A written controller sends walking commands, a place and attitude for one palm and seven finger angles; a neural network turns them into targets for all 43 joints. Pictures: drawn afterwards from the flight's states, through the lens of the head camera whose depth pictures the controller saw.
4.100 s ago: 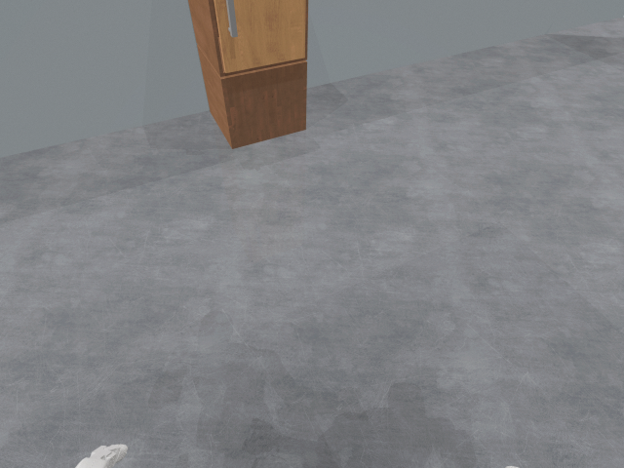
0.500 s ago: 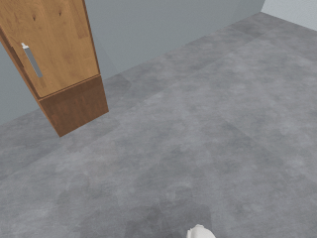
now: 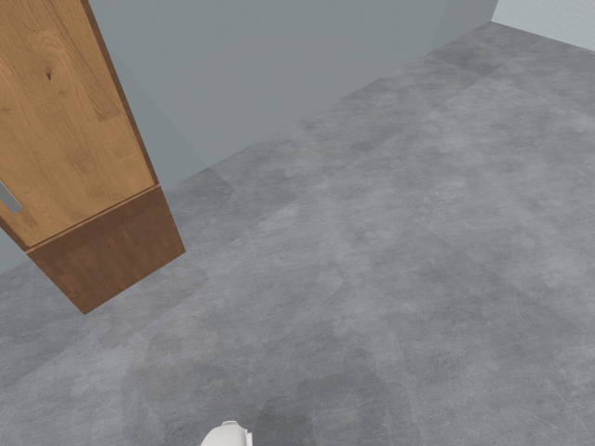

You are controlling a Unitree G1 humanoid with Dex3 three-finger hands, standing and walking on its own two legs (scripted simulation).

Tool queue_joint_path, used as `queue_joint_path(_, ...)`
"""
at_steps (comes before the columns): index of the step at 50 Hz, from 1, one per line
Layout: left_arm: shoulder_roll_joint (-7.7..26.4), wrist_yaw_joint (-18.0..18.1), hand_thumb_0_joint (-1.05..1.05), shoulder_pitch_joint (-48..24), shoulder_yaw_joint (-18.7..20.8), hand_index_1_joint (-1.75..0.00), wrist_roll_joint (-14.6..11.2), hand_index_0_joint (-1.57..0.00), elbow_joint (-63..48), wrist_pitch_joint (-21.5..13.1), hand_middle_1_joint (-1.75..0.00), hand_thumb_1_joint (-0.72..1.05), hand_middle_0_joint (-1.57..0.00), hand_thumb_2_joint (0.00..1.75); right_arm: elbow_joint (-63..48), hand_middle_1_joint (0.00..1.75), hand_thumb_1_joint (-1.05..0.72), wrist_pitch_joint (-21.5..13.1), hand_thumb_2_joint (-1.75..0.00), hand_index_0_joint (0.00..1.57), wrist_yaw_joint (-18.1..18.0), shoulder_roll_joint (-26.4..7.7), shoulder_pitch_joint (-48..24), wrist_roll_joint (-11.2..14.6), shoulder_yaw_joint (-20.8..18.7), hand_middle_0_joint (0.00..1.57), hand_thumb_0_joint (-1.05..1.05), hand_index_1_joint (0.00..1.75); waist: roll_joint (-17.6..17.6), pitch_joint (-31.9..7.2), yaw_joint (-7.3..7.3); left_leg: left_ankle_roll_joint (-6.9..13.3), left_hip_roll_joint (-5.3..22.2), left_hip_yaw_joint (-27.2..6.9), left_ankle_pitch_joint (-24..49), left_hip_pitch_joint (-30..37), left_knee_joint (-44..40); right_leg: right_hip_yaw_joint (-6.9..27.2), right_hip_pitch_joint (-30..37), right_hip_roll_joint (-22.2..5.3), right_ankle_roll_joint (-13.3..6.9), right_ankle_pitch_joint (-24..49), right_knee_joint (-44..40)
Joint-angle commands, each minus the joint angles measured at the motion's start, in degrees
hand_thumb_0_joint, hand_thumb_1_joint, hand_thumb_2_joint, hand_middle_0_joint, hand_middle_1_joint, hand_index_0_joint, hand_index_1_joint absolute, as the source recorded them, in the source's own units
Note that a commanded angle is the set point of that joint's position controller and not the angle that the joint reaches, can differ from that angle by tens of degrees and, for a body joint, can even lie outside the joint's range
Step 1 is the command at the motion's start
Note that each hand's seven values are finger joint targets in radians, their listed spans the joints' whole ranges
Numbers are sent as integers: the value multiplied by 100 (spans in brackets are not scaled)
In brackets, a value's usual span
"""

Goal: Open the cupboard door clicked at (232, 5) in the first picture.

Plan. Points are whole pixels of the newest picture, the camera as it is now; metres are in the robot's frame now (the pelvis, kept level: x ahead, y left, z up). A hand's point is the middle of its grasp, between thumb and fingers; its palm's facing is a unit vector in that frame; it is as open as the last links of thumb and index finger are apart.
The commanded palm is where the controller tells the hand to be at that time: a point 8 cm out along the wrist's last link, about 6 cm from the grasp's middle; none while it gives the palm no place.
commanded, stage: walk to a spot facing it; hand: left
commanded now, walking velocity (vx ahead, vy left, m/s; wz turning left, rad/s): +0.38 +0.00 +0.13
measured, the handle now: out of the picture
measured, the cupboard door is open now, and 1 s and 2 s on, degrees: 0 0 0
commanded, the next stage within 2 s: turn to face it in 0.28 s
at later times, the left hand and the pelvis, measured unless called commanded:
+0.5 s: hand (176, 373) +0.27 +0.23 -0.17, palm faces +0.00 -0.98 -0.20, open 7.4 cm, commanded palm none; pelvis +0.20 +0.05 +0.00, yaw -2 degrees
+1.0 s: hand (177, 357) +0.30 +0.25 -0.19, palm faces +0.29 -0.94 -0.20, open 7.3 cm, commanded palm none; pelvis +0.26 +0.04 -0.02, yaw +15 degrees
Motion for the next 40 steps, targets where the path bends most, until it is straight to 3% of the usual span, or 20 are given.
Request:
queue_joint_path(1,808,45,0,445,103,-30,-9,-20,-98,-134,-30,90,-20,90,-456,30,-90,-140,-90,20,132,16,-433,19,81,20,0,30,-821,605,195,64,-38,142,133,13,-966,860,-85,-1630,-504,1137,-952)
queue_joint_path(4,889,51,0,620,116,-30,-6,-20,-25,-89,-30,90,-20,90,-541,30,-90,-178,-90,20,138,-100,-644,18,65,20,0,30,-745,674,244,195,-218,335,-124,357,-1352,872,166,-1701,-473,1578,-717)
queue_joint_path(6,940,63,0,457,146,-30,-16,-20,-33,-71,-30,90,-20,90,-322,30,-90,-246,-90,20,71,-306,188,-13,5,20,0,30,-426,276,-204,304,-457,475,-76,1635,-1935,518,5,-1533,-323,2483,453)
queue_joint_path(7,881,50,0,464,133,-30,-53,-20,-61,-65,-30,90,-20,90,-57,30,-90,-282,-90,20,22,-593,1054,-49,-70,20,0,30,34,-315,-535,427,-417,308,179,2967,-2245,191,-439,-1183,-110,2583,1706)
queue_joint_path(8,568,-1,0,698,93,-30,-119,-20,-167,-45,-30,90,-20,90,96,30,-90,-320,-90,20,-53,-1290,1759,-127,-232,20,0,30,1383,-959,-711,893,938,-1570,304,4312,-2646,-93,-1799,-420,207,729,3486)
queue_joint_path(9,493,-27,0,432,37,-30,-118,-20,-385,-62,-30,90,-20,90,191,30,-90,-270,-90,20,-108,-1567,2112,-38,-268,20,0,30,1851,-1112,-767,1332,1796,-2807,755,4608,-3350,390,-2701,-34,237,-1737,4882)
queue_joint_path(10,667,-13,0,60,83,-30,-94,-20,-460,-20,-30,90,-20,90,136,30,-90,-228,-90,20,-132,-1410,1766,-1,-222,20,0,30,1068,-676,-674,1387,1775,-2538,108,3990,-3509,809,-2870,-350,129,-1659,5334)
queue_joint_path(13,379,-82,0,-26,112,-30,-32,-20,-296,95,-30,90,-20,90,-117,30,-90,-352,-90,20,-183,-647,676,-14,-10,20,0,30,372,156,-182,920,1305,-1125,585,2617,-3725,1077,-2814,-794,204,-496,5276)
queue_joint_path(16,156,-73,0,392,108,-30,-14,-20,-182,296,-30,90,-20,90,-84,30,-90,-421,-90,20,-215,-435,542,19,59,20,0,30,419,43,134,769,1028,-135,1211,2223,-3805,1037,-2445,-720,297,-88,4895)
queue_joint_path(18,130,-88,0,275,144,-30,9,-20,-297,412,-30,90,-20,90,-122,30,-90,-411,-90,20,-222,-376,504,17,20,20,0,30,453,249,164,833,1001,194,1042,2095,-3972,983,-2615,-757,360,182,4559)
queue_joint_path(25,199,-26,0,-529,18,-30,-9,-20,-610,274,-30,90,-20,90,140,30,-90,-275,-90,20,-206,-512,840,13,42,20,0,30,554,276,-22,944,657,112,2818,2434,-3185,362,-1655,-427,462,420,1691)
queue_joint_path(28,481,8,0,-137,96,-30,-15,-20,-532,206,-30,90,-20,90,120,30,-90,-168,-90,20,-192,-573,736,53,12,20,0,30,346,-63,252,597,389,-12,2011,2195,-2360,294,-556,-387,512,1315,698)
queue_joint_path(29,832,47,0,165,169,-30,-7,-20,-466,153,-30,90,-20,90,68,30,-90,-147,-90,20,-165,-433,754,80,22,20,0,30,-151,-335,377,347,101,143,992,1635,-1705,734,288,-898,433,2514,629)
queue_joint_path(30,1368,107,0,442,278,-30,33,-20,-436,109,-30,90,-20,90,-48,30,-90,-107,-90,20,-120,-117,914,108,59,20,0,30,-1431,-648,446,62,-577,507,-1314,543,-393,1863,1174,-2223,-28,4053,528)
queue_joint_path(31,1603,98,0,632,312,-30,-34,-20,-494,148,-30,90,-20,90,-185,30,-90,-3,-90,20,-177,-170,901,140,23,20,0,30,-1570,-947,502,20,-660,71,-2830,591,710,2174,889,-2947,-630,4395,150)
queue_joint_path(32,1443,135,0,281,281,-30,-37,-20,-603,177,-30,90,-20,90,-172,30,-90,78,-90,20,-197,-125,762,133,24,20,0,30,-1320,-606,432,14,-503,-316,-2655,533,1335,2032,313,-2857,-768,3509,-99)
queue_joint_path(33,1288,160,0,-93,275,-30,-42,-20,-709,180,-30,90,-20,90,-150,30,-90,136,-90,20,-161,-132,724,103,13,20,0,30,-1637,-479,342,-23,-387,-368,-2319,366,1679,1983,-42,-2696,-674,2766,-295)
queue_joint_path(34,1127,176,0,-380,240,-30,-55,-20,-804,219,-30,90,-20,90,-127,30,-90,181,-90,20,-137,-204,734,80,-19,20,0,30,-1440,-399,207,-61,-309,-350,-2006,338,1914,1697,-208,-2540,-593,2108,-344)
queue_joint_path(36,917,213,0,-781,181,-30,-45,-20,-969,266,-30,90,-20,90,-117,30,-90,267,-90,20,-71,-147,782,67,-33,20,0,30,-1092,-261,-9,-95,-262,-307,-1512,441,1791,910,-649,-2220,-339,1505,-417)
queue_joint_path(40,898,230,0,-914,240,-30,14,-20,-1063,330,-30,90,-20,90,-278,30,-90,359,-90,20,-2,-85,681,41,-70,20,0,30,-1171,-79,-67,-169,-275,-44,-1348,665,854,380,-976,-2156,-287,567,-536)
